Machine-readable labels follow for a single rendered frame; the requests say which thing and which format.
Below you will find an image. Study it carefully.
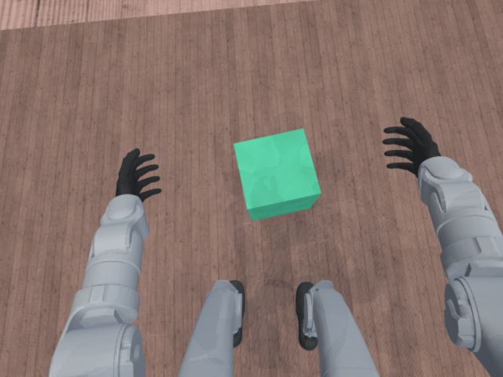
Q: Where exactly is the right robot forearm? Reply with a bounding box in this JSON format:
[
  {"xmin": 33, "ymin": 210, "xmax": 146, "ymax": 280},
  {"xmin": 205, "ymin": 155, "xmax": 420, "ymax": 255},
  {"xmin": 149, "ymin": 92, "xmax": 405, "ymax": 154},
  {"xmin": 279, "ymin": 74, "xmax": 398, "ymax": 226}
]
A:
[{"xmin": 417, "ymin": 156, "xmax": 503, "ymax": 280}]

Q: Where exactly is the robot left hand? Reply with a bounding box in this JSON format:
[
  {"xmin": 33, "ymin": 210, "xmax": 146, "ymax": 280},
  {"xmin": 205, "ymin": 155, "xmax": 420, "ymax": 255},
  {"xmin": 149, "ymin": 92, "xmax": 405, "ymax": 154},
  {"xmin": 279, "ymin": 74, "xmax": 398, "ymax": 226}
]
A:
[{"xmin": 116, "ymin": 148, "xmax": 162, "ymax": 202}]

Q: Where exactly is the carton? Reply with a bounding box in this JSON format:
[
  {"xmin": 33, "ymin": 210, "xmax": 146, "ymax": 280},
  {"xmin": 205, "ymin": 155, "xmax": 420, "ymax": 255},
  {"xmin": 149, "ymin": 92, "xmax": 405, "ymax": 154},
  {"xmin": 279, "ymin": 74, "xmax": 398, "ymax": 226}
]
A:
[{"xmin": 233, "ymin": 129, "xmax": 321, "ymax": 221}]

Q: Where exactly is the left robot upper arm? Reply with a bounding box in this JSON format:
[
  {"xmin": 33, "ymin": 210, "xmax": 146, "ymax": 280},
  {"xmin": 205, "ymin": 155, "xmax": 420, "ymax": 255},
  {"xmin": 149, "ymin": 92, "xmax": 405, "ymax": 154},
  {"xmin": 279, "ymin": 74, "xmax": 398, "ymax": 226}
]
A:
[{"xmin": 52, "ymin": 323, "xmax": 145, "ymax": 377}]

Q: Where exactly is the right robot upper arm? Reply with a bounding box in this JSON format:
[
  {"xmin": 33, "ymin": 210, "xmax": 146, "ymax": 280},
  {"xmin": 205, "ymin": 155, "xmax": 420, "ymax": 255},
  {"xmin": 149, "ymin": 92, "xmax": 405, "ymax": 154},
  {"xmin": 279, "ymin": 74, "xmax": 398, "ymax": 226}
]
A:
[{"xmin": 444, "ymin": 276, "xmax": 503, "ymax": 377}]

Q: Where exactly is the robot right hand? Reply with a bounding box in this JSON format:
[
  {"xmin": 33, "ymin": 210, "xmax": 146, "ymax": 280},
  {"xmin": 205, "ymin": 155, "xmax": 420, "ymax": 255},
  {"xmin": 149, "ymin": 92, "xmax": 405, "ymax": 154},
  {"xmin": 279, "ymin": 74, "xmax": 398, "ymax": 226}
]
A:
[{"xmin": 383, "ymin": 117, "xmax": 441, "ymax": 177}]

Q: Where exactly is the robot right shin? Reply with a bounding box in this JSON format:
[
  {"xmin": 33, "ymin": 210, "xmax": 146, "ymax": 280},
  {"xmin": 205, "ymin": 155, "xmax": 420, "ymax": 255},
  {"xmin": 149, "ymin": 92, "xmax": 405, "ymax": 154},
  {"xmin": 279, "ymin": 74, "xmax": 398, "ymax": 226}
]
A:
[{"xmin": 303, "ymin": 280, "xmax": 343, "ymax": 338}]

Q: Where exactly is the left robot thigh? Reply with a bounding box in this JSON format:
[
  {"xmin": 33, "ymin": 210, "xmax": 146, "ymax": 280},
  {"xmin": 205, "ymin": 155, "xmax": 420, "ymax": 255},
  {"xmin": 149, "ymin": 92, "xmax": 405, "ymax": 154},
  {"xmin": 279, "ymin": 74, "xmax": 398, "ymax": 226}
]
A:
[{"xmin": 178, "ymin": 288, "xmax": 242, "ymax": 377}]

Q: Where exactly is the left robot forearm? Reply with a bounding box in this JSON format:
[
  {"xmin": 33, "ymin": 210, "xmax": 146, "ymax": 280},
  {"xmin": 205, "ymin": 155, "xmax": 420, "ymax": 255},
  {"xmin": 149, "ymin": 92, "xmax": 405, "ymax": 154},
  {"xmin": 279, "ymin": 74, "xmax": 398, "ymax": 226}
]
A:
[{"xmin": 49, "ymin": 194, "xmax": 149, "ymax": 377}]

